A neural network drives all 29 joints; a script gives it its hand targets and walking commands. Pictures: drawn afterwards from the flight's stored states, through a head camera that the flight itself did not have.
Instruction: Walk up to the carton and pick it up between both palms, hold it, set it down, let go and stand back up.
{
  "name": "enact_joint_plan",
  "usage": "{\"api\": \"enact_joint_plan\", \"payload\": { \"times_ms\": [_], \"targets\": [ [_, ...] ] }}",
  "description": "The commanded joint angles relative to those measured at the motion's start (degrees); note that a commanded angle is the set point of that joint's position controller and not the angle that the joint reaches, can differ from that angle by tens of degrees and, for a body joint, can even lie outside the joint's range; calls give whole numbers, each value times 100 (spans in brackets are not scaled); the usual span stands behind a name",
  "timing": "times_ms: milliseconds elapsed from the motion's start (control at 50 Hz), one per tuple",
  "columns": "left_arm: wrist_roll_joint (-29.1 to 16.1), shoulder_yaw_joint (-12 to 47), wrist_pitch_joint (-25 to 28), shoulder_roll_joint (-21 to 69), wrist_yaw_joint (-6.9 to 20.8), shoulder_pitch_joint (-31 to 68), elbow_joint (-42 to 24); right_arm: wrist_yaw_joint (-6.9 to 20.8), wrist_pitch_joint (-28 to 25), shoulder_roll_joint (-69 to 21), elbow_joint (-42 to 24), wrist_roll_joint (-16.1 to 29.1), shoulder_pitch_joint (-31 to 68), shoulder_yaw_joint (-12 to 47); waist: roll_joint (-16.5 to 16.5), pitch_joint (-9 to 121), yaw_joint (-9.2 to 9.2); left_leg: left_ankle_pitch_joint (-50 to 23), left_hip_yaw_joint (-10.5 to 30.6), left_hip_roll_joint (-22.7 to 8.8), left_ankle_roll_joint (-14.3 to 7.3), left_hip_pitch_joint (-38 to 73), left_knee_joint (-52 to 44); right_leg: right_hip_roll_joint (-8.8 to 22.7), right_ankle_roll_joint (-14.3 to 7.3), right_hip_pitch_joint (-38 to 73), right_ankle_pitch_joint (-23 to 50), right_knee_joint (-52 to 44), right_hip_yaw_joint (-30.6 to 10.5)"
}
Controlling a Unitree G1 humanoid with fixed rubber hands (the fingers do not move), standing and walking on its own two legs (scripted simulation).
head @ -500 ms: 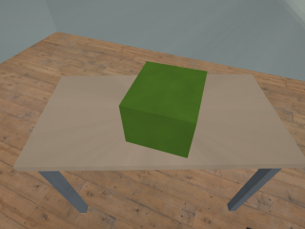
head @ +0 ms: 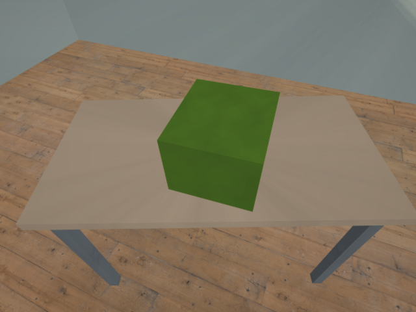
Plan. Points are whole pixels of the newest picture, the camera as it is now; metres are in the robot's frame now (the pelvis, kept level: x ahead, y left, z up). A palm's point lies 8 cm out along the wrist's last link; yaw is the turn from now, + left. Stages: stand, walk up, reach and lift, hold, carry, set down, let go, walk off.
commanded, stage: stand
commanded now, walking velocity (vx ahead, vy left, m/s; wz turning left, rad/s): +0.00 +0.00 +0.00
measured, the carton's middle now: (223, 141) +0.53 -0.03 -0.01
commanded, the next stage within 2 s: none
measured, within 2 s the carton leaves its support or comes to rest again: neither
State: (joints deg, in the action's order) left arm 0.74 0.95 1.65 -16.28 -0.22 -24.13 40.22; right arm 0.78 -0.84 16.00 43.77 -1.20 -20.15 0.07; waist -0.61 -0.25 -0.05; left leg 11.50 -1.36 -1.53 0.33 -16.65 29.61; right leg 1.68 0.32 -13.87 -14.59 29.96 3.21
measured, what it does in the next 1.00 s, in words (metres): stands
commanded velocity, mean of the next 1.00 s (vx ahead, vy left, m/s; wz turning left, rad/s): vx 0.00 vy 0.00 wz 0.00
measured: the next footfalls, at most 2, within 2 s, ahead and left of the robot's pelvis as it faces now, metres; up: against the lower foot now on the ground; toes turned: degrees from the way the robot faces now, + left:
none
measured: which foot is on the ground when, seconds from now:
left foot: down 0.00-1.00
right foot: down 0.00-1.00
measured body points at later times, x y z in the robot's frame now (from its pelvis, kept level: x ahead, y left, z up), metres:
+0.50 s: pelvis +0.02 -0.01 +0.00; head +0.01 -0.01 +0.45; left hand +0.08 +0.26 -0.11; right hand +0.08 -0.27 -0.12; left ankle +0.05 +0.12 -0.73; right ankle +0.02 -0.12 -0.73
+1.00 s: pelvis +0.02 +0.00 +0.00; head +0.02 +0.00 +0.45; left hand +0.07 +0.26 -0.12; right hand +0.07 -0.27 -0.12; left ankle +0.05 +0.12 -0.73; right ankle +0.02 -0.12 -0.73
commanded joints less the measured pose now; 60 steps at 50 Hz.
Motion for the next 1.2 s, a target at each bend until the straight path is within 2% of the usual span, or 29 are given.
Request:
{"api": "enact_joint_plan", "payload": {
  "times_ms": [0,460,1180],
  "targets": [
    [-14,-231,84,-705,-38,-150,-325,-39,-87,638,-325,11,-123,-174,53,-270,-17,361,558,-368,-150,97,-566,416,-170,-373,-413,-809,-620],
    [-42,-242,34,-649,-50,58,-232,-111,-65,608,-231,29,-179,-158,40,-185,-18,-249,511,-423,-122,263,-501,426,-218,-93,212,-796,-592],
    [-56,-258,-12,-578,-70,27,183,-171,-48,577,-1,48,-235,-173,-3,-338,1,2,522,-425,-126,231,-733,430,-183,-59,-7,-916,-575]
  ]
}}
